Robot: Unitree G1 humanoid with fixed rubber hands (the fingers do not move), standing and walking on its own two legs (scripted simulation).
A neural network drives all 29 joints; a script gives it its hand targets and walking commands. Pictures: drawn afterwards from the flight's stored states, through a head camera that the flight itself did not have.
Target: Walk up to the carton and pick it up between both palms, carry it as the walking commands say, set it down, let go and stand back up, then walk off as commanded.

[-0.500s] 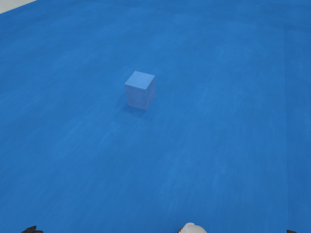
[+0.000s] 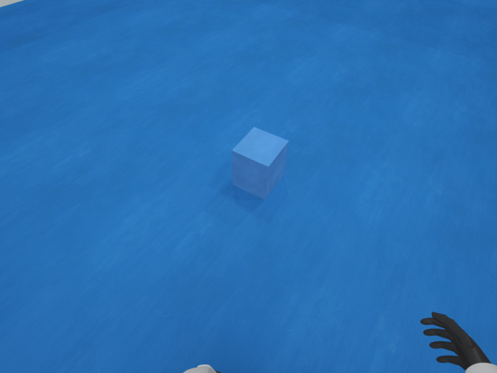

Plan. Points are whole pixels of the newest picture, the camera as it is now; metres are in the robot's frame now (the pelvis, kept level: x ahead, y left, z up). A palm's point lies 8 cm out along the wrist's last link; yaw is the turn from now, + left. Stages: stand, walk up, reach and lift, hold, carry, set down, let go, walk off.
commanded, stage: walk up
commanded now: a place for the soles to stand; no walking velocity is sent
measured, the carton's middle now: (259, 163) +1.15 -0.03 -0.63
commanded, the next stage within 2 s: none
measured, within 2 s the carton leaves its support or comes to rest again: neither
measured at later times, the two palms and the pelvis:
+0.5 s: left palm (99, 247) +0.34 +0.30 -0.04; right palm (461, 310) +0.26 -0.37 -0.09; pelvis +0.21 -0.03 +0.01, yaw -1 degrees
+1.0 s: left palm (130, 188) +0.51 +0.30 -0.07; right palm (434, 218) +0.44 -0.37 -0.05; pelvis +0.39 -0.02 +0.01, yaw -2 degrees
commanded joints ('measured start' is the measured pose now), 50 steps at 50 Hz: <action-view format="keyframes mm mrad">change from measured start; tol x32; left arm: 1 -7 175 23 -67 -2 -7 19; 50 -86 97 63 -22 17 -1 -27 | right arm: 1 245 -307 -97 -7 41 -15 -35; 50 151 -228 -45 -74 19 -9 -36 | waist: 1 -147 99 -172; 20 53 -262 -147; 50 -67 161 -24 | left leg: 1 550 387 -673 -319 -458 240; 15 121 200 -147 -294 -249 156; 21 -331 23 -143 617 -344 19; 36 360 -18 -10 -78 -156 0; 38 554 378 -716 -344 -545 213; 50 78 194 -166 -220 -241 161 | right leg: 1 -555 23 164 477 -19 -28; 17 -23 37 2 -204 276 -17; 20 287 -379 729 -487 -173 -242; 34 -199 -167 181 -402 -52 -173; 39 -625 16 178 430 -29 -18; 50 -165 29 -1 -106 218 6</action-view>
